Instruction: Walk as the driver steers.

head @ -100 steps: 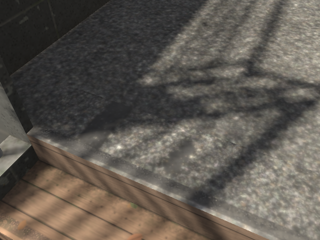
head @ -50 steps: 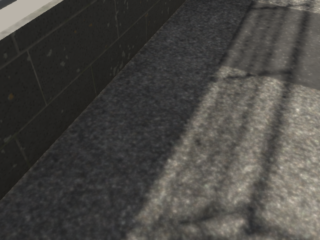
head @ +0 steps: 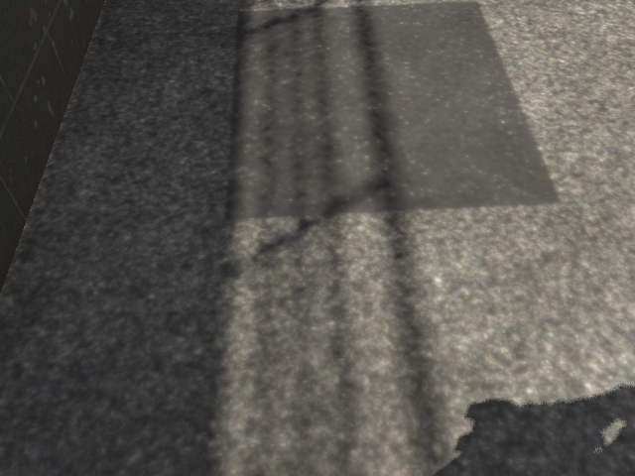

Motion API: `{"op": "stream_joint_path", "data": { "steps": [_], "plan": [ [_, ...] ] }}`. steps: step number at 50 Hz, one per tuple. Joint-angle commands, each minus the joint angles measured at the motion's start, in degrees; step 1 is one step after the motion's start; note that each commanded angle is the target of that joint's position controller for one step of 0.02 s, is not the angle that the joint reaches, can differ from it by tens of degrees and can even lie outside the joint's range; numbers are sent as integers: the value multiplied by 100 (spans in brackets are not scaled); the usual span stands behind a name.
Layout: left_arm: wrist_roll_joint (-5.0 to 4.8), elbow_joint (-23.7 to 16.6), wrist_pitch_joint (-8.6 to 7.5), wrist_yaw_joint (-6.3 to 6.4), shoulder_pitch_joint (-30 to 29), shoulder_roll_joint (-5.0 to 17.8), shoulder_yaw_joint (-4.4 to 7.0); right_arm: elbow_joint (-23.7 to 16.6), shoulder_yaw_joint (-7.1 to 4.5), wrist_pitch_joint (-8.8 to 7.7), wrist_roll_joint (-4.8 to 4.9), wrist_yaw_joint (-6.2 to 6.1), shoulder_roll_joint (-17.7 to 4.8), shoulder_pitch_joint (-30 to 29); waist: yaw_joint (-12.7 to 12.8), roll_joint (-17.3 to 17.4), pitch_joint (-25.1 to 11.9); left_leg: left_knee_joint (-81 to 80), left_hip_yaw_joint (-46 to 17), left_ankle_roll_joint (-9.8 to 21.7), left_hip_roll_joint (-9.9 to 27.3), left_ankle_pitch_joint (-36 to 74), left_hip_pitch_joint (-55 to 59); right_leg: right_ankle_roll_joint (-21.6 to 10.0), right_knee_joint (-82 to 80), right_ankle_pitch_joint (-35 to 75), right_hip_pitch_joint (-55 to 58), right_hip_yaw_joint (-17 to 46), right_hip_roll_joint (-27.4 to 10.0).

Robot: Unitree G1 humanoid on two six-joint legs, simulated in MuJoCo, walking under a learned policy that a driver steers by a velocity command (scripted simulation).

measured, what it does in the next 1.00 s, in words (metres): walks ahead: left foot, then right foot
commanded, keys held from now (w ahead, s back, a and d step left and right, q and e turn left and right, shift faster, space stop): w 0.94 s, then w+q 0.06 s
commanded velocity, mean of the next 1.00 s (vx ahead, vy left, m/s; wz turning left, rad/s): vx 0.50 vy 0.00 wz -0.12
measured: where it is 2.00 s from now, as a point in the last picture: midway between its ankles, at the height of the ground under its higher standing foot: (337, 275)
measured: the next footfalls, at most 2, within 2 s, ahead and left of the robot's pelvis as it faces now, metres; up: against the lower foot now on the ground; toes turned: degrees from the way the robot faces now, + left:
left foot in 0.42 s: +0.41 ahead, +0.12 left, +0.00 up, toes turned -3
right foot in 0.94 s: +0.68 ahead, -0.11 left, +0.00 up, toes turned -8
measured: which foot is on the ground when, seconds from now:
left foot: up 0.00-0.40, down 0.42-0.96, up 0.98-1.00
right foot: down 0.00-0.42, up 0.44-0.92, down 0.94-1.00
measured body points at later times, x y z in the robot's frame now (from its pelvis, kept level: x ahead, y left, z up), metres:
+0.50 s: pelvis +0.29 +0.05 -0.01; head +0.32 +0.05 +0.44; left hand +0.31 +0.31 -0.14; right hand +0.44 -0.22 -0.10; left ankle +0.37 +0.12 -0.73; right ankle +0.11 -0.04 -0.64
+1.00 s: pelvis +0.56 -0.01 -0.01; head +0.59 -0.03 +0.44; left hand +0.77 +0.21 -0.10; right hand +0.51 -0.26 -0.15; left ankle +0.40 +0.12 -0.68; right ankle +0.64 -0.10 -0.73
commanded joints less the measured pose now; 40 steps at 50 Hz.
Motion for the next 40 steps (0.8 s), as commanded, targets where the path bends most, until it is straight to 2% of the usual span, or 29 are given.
{"op": "stream_joint_path", "data": {
  "steps": [1, 3, 4, 7, 10, 14, 16, 17, 18, 19, 20, 21, 22, 23, 24, 25, 26, 27, 28, 31, 34, 36, 40],
  "plan": [
    [-18, -343, -233, 2, 113, 516, 92, -166, -96, 161, -129, 81, -494, 638, -177, -166, -564, -332, -53, -77, 208, 114, -652, -921, -1424, 1991, 855, 1766, -1502],
    [-12, -198, -274, -11, 400, 624, 96, -231, -66, 221, -88, 123, -403, 319, -80, -174, -349, -893, 13, -107, 242, 589, -833, -825, -1658, 1843, 732, 1598, -1422],
    [-40, -113, -269, -19, 575, 680, 109, -287, -54, 236, -89, 150, -388, 44, 34, -184, -198, -1247, 11, -101, 262, 932, -966, -739, -1772, 1752, 801, 1573, -1397],
    [-124, 113, -258, -22, 964, 758, 127, -390, -39, 250, -23, 127, -438, -669, 234, -298, 87, -2059, -59, -100, 241, 1720, -1285, -422, -1944, 1493, 1178, 1568, -1424],
    [-85, 193, -285, -15, 1146, 736, 87, -469, -42, 230, 5, 181, -435, -1139, 430, -353, 123, -2703, -11, -53, 142, 2123, -1474, -350, -1851, 1652, 1749, 1479, -1440],
    [-4, 325, -307, 52, 1422, 759, 56, -631, -20, 156, 50, 245, -395, -1732, 653, -424, 265, -3398, 179, 131, -107, 2067, -1268, -379, -1649, 2159, 2168, 1419, -1498],
    [29, 404, -316, 80, 1426, 780, 35, -722, -34, 127, 64, 231, -438, -1802, 558, -451, 317, -3577, 216, 271, -227, 1742, -1087, -387, -1473, 2618, 2358, 1515, -1692],
    [38, 418, -325, 95, 1342, 817, 35, -696, -44, 105, 62, 215, -466, -1621, 435, -469, 302, -3761, 219, 371, -292, 1533, -803, -336, -1319, 3013, 2393, 1465, -1732],
    [35, 419, -334, 107, 1209, 861, 32, -587, -76, 85, 59, 186, -522, -1263, 250, -505, 178, -3943, 273, 475, -466, 1276, -249, -249, -1010, 3780, 2362, 1367, -1691],
    [41, 452, -342, 111, 1159, 941, 44, -419, -131, 60, 50, 131, -624, -732, 31, -515, -103, -4056, 392, 579, -708, 1048, 483, -171, -431, 4634, 2338, 1274, -1613],
    [40, 481, -345, 98, 1071, 940, 30, -154, -198, 0, 21, 54, -749, 174, -407, -324, -585, -4334, 364, 739, -733, 1220, 1646, -66, 641, 4708, 2043, 1015, -1373],
    [13, 348, -373, 80, 1068, 724, -50, -2, -294, -50, -97, -41, -1106, 1179, -796, 64, -1324, -4362, -725, 1036, 308, 610, 3144, 6, 2210, 3175, 1036, 842, -1133],
    [-222, 266, -366, 38, 1804, 246, -132, 10, -458, -41, -177, -39, -1750, 1490, -493, 1490, -2058, -4845, -3661, 1925, 1978, 375, 4601, 329, 4460, -885, -895, 345, 20],
    [25, 337, -357, 67, 1474, 752, -43, 12, -370, 40, 84, 27, -1269, 1096, -419, 845, -1752, -5422, -4419, 1908, 1821, 179, 4152, 243, 4919, -1707, -1520, 845, -93],
    [36, 234, -344, 34, 971, 726, -33, -40, -290, 58, 121, 34, -959, 540, -214, 407, -796, -5459, -3292, 1771, 1614, 177, 3309, 248, 4850, -1248, -1716, 848, -430],
    [53, 175, -348, -6, 653, 612, -87, -27, -222, 32, 100, 62, -695, 295, -157, 49, -450, -5605, -2597, 1609, 1331, 695, 2700, 251, 4517, -941, -1600, 778, -637],
    [74, 161, -299, -43, 566, 533, -99, 47, -177, 1, 100, 59, -585, 249, -19, 127, -228, -5741, -2055, 1423, 1047, 1138, 2299, 277, 4204, -842, -1451, 679, -811],
    [132, 183, -220, -80, 656, 480, -120, 135, -139, -30, 123, 51, -495, 246, 123, 288, -155, -5876, -1656, 1291, 824, 1468, 1971, 343, 3965, -778, -1213, 616, -917],
    [148, 246, -158, -115, 747, 411, -139, 196, -133, -75, 128, 61, -499, 310, 170, 368, -173, -5961, -1440, 1273, 733, 1799, 1856, 392, 3854, -717, -1079, 542, -932],
    [165, 176, -89, -164, 450, 323, -172, 403, -164, -167, 172, 92, -631, 582, 207, 353, -37, -6243, -1028, 1352, 630, 2228, 1821, 521, 3437, -388, -1420, 344, -1089],
    [142, -58, -90, -176, -382, 252, -225, 560, -154, -157, 191, 106, -609, 817, 58, 315, 191, -6434, -663, 1296, 447, 2368, 1918, 646, 2527, 302, -1804, 165, -1266],
    [110, -163, -109, -194, -836, 160, -278, 638, -157, -159, 202, 119, -629, 958, -60, 323, 224, -6423, -443, 1201, 335, 2566, 1947, 675, 1789, 747, -1648, 41, -1234],
    [65, -325, -138, -195, -1519, 167, -308, 811, -177, -153, 177, 91, -741, 1311, -272, 304, 279, -6278, -374, 1127, 484, 2827, 2358, 605, 872, 1057, -1384, -99, -1099]
  ]
}}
